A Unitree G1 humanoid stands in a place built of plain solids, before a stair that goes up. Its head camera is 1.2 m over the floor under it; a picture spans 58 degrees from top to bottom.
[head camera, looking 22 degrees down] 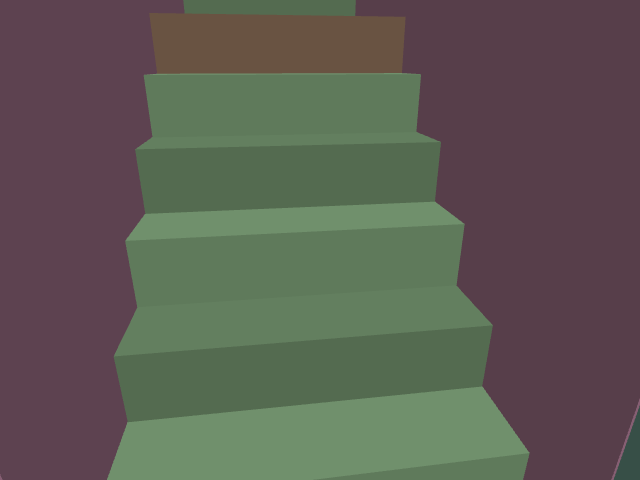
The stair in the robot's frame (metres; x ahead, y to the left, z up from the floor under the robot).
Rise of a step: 0.19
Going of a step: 0.22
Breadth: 0.91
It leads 8 degrees to the left of straight ahead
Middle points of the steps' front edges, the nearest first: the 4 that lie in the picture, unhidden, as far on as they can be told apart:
0.87 0.01 0.59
1.08 0.04 0.79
1.30 0.07 0.98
1.51 0.10 1.17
